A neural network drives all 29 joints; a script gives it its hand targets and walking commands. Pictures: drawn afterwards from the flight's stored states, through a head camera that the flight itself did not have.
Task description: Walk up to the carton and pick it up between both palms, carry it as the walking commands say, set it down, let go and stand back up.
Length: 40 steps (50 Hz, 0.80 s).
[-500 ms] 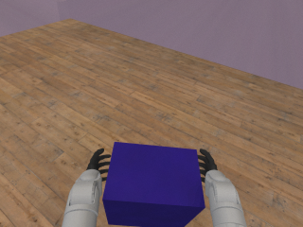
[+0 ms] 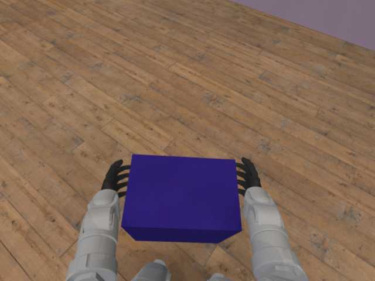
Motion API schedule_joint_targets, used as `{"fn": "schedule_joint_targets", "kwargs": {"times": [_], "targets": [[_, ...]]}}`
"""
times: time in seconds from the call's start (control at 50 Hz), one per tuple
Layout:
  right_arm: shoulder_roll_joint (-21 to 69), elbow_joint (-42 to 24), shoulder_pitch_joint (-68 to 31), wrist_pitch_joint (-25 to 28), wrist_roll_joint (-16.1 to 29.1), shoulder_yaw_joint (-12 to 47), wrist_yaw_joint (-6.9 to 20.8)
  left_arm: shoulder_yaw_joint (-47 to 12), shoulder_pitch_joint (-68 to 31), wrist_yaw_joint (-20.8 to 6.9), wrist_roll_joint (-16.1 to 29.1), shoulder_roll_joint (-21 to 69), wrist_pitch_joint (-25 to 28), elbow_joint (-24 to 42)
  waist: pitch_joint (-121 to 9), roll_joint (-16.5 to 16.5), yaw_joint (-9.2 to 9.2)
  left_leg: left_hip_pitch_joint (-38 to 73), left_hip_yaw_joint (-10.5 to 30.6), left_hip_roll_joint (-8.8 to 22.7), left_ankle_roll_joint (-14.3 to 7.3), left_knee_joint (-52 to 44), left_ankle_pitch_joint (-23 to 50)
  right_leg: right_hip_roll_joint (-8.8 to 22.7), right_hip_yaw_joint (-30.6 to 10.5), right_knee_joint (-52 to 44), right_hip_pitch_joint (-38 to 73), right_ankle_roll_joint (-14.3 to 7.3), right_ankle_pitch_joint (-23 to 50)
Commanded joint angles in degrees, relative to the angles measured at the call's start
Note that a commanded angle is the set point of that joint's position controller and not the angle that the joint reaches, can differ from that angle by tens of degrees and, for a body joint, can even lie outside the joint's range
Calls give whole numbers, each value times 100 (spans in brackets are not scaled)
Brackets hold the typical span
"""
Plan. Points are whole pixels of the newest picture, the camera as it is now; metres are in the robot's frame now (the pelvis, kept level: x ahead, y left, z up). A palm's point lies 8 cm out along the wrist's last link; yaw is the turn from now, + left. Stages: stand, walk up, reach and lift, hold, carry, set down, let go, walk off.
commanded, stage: set down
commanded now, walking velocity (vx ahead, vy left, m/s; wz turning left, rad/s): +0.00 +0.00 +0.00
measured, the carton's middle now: (180, 204) +0.30 +0.06 -0.10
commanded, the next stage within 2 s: none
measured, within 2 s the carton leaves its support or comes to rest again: neither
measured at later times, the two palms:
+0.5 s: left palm (122, 189) +0.33 +0.23 -0.13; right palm (239, 193) +0.37 -0.09 -0.13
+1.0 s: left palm (126, 194) +0.35 +0.24 -0.23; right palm (228, 196) +0.40 -0.07 -0.23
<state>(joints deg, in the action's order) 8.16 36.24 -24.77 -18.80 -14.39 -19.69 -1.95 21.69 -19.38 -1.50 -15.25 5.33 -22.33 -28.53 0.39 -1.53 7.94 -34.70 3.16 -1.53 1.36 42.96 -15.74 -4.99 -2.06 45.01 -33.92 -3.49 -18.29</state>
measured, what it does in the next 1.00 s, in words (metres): lowers itself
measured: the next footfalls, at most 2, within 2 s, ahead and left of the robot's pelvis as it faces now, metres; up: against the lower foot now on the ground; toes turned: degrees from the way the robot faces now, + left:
none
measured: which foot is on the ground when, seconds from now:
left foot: down 0.00-1.00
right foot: down 0.00-1.00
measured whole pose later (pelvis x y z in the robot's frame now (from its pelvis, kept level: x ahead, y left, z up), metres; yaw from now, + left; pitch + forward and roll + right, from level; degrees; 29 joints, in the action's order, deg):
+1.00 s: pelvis -0.02 +0.03 -0.15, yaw -1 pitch +37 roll -2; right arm 0.8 41.3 -38.3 -10.2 -3.9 -15.6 -4.7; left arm 17.2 -33.5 4.8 -2.6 -0.6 -13.7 -34.9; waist -11.9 -2.2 5.8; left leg -92.6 3.1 -4.7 -0.4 82.7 -27.0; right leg -6.7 -2.4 82.8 -90.3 0.4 -29.7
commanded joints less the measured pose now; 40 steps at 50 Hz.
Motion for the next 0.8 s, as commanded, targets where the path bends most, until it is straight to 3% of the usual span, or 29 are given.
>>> {"fn": "schedule_joint_targets", "kwargs": {"times": [0.0,0.06,0.1,0.32,0.48,0.78], "targets": [[5852,-218,-3136,483,877,3255,952,-3175,-3629,-1408,1007,4586,631,719,-3581,-86,193,296,166,-210,-344,52,1255,492,-1246,-429,1616,369,2006],[5732,-386,-3037,672,918,3438,784,-3353,-3575,-1411,1130,4531,820,785,-4203,-54,128,8,174,-249,-279,289,1535,458,-1297,-103,1641,437,2614],[5693,-412,-3023,767,922,3518,701,-3470,-3710,-1396,1237,4496,929,834,-4559,-15,75,-148,161,-259,-223,482,1649,406,-1270,63,1473,468,2651],[5216,-135,-3770,1014,962,3282,771,-3466,-4102,-900,1400,4949,1099,326,-5115,91,-128,170,241,-363,-42,1133,1376,-203,-435,848,-1000,341,632],[5220,48,-4227,1007,1157,3225,941,-3410,-4268,-688,1311,5092,1073,197,-5379,100,98,-105,296,-365,12,1530,1300,-334,-287,1426,-1963,302,328],[4982,-36,-4495,1132,1285,3359,748,-3720,-4832,-539,1675,4914,1163,529,-6507,213,-105,-516,292,-466,135,2541,1857,-509,-135,2518,-3195,334,560]]}}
